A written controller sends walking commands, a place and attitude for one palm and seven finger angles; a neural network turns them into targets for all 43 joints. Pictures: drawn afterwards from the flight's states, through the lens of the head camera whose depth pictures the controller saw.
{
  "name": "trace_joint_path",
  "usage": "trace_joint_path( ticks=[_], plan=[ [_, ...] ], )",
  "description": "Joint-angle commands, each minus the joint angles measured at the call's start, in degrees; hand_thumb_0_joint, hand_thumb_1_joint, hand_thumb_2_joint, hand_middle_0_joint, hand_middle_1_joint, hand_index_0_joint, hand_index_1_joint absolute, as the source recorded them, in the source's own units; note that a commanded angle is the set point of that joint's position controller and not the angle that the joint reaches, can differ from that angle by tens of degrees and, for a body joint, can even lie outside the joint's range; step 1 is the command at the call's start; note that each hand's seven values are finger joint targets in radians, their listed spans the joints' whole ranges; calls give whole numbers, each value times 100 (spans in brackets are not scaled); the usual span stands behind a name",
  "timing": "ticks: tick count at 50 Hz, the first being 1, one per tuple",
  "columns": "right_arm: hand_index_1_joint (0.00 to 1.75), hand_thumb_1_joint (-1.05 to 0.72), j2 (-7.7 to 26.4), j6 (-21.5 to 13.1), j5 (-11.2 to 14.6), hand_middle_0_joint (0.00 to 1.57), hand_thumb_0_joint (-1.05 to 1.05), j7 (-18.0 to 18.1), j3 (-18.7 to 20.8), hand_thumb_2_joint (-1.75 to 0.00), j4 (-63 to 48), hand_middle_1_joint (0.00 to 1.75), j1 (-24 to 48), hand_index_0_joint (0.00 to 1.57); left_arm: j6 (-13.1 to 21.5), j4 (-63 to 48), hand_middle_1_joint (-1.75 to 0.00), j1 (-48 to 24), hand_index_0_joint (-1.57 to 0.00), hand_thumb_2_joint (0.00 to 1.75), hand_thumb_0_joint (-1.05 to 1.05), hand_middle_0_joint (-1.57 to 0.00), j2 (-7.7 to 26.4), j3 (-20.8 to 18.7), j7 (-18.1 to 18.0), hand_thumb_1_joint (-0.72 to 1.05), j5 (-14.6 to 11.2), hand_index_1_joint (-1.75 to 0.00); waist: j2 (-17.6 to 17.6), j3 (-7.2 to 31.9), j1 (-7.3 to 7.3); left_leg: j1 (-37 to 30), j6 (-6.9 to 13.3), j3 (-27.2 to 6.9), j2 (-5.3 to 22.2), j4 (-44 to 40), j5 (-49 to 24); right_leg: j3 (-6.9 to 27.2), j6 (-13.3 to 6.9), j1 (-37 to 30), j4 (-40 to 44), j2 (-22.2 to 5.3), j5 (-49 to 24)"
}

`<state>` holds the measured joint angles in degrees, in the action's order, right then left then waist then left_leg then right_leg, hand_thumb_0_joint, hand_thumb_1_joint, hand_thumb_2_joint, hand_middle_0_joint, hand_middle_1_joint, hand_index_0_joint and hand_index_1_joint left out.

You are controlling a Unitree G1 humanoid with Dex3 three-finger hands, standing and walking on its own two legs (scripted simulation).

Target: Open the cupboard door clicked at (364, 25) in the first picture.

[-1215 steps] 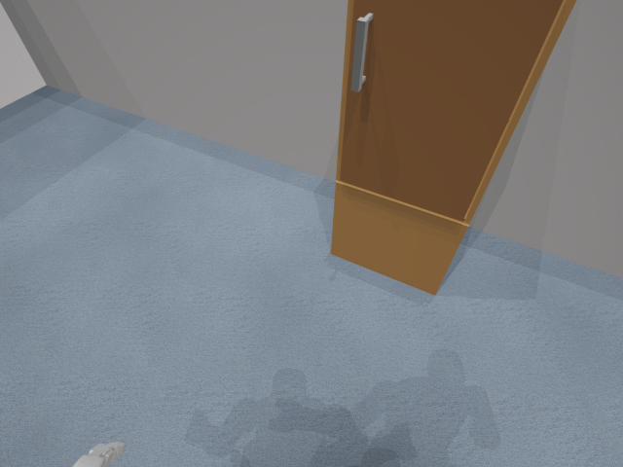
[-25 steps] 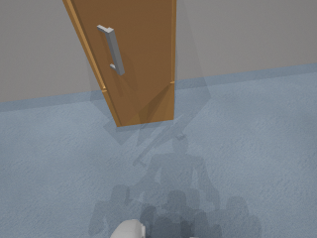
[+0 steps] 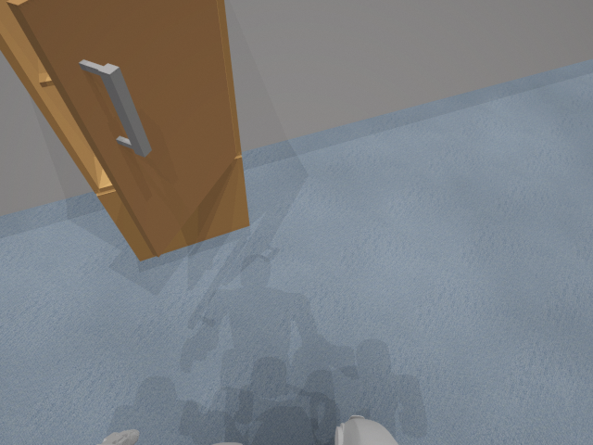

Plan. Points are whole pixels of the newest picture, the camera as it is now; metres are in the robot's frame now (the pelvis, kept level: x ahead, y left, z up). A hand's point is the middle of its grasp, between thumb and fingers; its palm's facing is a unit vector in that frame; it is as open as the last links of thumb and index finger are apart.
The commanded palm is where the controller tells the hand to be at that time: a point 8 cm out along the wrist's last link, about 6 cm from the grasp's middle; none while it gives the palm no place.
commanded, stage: walk to a spot facing it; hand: left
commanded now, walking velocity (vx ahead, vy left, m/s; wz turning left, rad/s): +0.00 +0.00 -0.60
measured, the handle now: (117, 111) +0.55 +0.34 +0.09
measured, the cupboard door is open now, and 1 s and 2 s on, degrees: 43 43 43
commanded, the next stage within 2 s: none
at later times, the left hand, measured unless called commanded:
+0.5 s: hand (206, 427) +0.15 +0.15 -0.18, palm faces -0.29 -0.94 -0.20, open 7.4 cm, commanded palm none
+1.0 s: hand (286, 376) +0.23 +0.04 -0.16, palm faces -0.56 -0.80 -0.22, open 7.4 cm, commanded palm none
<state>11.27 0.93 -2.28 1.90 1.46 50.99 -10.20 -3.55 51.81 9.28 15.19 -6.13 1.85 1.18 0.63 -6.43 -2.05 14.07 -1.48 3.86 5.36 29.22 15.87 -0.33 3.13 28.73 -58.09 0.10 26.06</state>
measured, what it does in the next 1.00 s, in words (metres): steps to the right, turning right: right foot, then left foot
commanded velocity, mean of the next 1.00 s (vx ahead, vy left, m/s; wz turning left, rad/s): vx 0.18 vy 0.00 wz -0.57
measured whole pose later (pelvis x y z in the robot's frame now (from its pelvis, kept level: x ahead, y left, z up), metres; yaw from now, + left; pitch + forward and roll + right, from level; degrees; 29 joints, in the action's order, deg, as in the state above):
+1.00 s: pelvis +0.07 -0.09 +0.00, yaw -36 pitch +1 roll +0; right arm 14.2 0.8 -1.6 -1.1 3.7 53.5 -12.4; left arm 1.2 55.4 13.2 11.5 -4.1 1.3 1.5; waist -0.2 -4.7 0.7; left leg 28.5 -3.9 4.4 5.9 50.3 20.3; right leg 0.4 -1.2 11.1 -26.2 0.2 16.7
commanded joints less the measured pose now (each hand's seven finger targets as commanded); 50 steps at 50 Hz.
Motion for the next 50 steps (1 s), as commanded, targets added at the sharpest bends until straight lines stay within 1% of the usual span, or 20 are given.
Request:
trace_joint_path(
  ticks=[1,4,5,6,7,11,18,21,23,24,25,29,34,37,38,39,40,42,45,50],
  plan=[
    [30,-90,1284,-103,12,20,0,66,384,-90,-211,30,-514,20,150,-522,-30,-266,-20,90,0,-20,145,81,58,90,-7,-30,-1317,881,394,-745,797,-346,1302,-533,-2876,-444,-90,-506,1220,13,-31],
    [30,-90,1371,-63,68,20,0,22,416,-90,-237,30,-372,20,216,-353,-30,229,-20,90,0,-20,333,45,39,90,-17,-30,-1089,980,101,-326,394,-7,1157,267,-2464,-551,-277,-1753,2878,82,-1246],
    [30,-90,1198,-53,126,20,0,-30,407,-90,-322,30,-371,20,270,-252,-30,614,-20,90,0,-20,741,-26,-16,90,18,-30,-274,1178,-72,524,57,309,856,1120,-1493,197,-517,-2853,3454,-513,-2465],
    [30,-90,670,-48,172,20,0,-61,273,-90,-599,30,-99,20,322,-138,-30,944,-20,90,0,-20,1457,-179,-128,90,67,-30,1757,1140,-257,2039,-304,742,-115,2582,1766,2430,-1228,-3439,3771,-2133,-4531],
    [30,-90,866,22,183,20,0,-4,257,-90,-650,30,41,20,289,-102,-30,1193,-20,90,0,-20,1596,-163,-190,90,-22,-30,1456,1127,-461,2027,-224,-122,-40,3351,2251,2457,-1708,-2982,3711,-2411,-4616],
    [30,-90,753,91,170,20,0,-23,281,-90,-341,30,8,20,216,-380,-30,139,-20,90,0,-20,910,-62,-315,90,17,-30,960,1024,83,1741,-288,-336,36,3589,1092,1689,-1414,-2196,3559,-1341,-3488],
    [30,-90,604,65,189,20,0,-41,282,-90,-309,30,-220,20,181,-417,-30,-34,-20,90,0,-20,972,-81,-249,90,57,-30,850,783,184,745,-184,-184,-356,1548,884,2146,-1348,-1415,3792,-1078,-2115],
    [30,-90,713,-34,191,20,0,28,279,-90,-133,30,-787,20,134,-477,-30,-272,-20,90,0,-20,831,-44,-216,90,-13,-30,611,853,494,-523,-81,-230,-324,-146,77,2043,-893,-640,3394,-713,-1581],
    [30,-90,1631,-121,29,20,0,94,430,-90,-224,30,-1006,20,102,-720,-30,-173,-20,90,0,-20,251,71,-118,90,-87,-30,-1897,749,535,-1029,844,-2828,1983,-1735,865,483,-256,773,1220,535,593],
    [30,-90,1744,-120,14,20,0,147,432,-90,-348,30,-887,20,153,-873,-30,-387,-20,90,0,-20,453,0,-43,90,-36,-30,-1300,683,504,-162,1249,-2919,2421,-1926,1210,335,-180,457,130,87,633],
    [30,-90,1563,-188,-34,20,0,88,378,-90,-330,30,-771,20,132,-780,-30,-416,-20,90,0,-20,432,-18,-8,90,53,-30,-1405,819,429,-281,1204,-2909,2171,-1851,1184,374,-182,562,-413,39,551],
    [30,-90,1145,-256,-26,20,0,53,294,-90,-240,30,-753,20,187,-644,-30,-597,-20,90,0,-20,128,37,175,90,49,-30,-1112,566,397,-687,726,-935,1287,-1568,364,-120,-98,674,59,-262,-263],
    [30,-90,1270,-267,-27,20,0,-29,371,-90,-41,30,-1141,20,266,-664,-30,-861,-20,90,0,-20,15,110,236,90,42,-30,-1175,555,585,-616,690,-283,1470,-1415,383,-577,-185,-171,1616,-216,-193],
    [30,-90,1264,-245,-3,20,0,-75,370,-90,-17,30,-1018,20,323,-425,-30,-340,-20,90,0,-20,115,69,212,90,49,-30,-986,677,304,-161,428,211,1318,-617,340,-895,-307,-1498,2721,49,-639],
    [30,-90,1194,-245,30,20,0,-103,355,-90,-52,30,-850,20,363,-185,-30,306,-20,90,0,-20,352,-13,165,90,52,-30,-445,882,-29,498,204,543,1015,257,420,-689,-484,-2629,3189,0,-730],
    [30,-90,810,-254,150,20,0,-170,267,-90,-291,30,-563,20,441,43,-30,1137,-20,90,0,-20,1020,-170,72,90,87,-30,1256,1166,-473,2087,-107,1188,359,2041,1011,1415,-1072,-4056,3978,-1372,319],
    [30,-90,691,-250,134,20,0,-183,201,-90,-680,30,263,20,429,209,-30,1698,-20,90,0,-20,1480,-288,-46,90,-13,-30,1826,855,-827,3213,-196,573,-67,3291,2382,3245,-1720,-4010,4532,-2403,-262],
    [30,-90,871,-258,132,20,0,-177,289,-90,-592,30,403,20,450,68,-30,1048,-20,90,0,-20,1136,-188,-171,90,-3,-30,1268,433,-419,3334,-176,-325,338,3740,1517,2898,-1792,-3112,4602,-2064,613],
    [30,-90,670,-197,78,20,0,-251,300,-90,-303,30,34,20,544,-66,-30,359,-20,90,0,-20,753,-71,-176,90,45,-30,911,441,111,2084,-240,-165,262,2858,674,1564,-1435,-2015,4525,-1464,-556],
    [30,-90,476,-300,101,20,0,-301,270,-90,-284,30,34,20,615,104,-30,428,-20,90,0,-20,831,-87,-91,90,48,-30,743,454,149,1186,-228,167,-149,1161,154,1339,-1342,-1848,4334,-1170,-919]
  ],
)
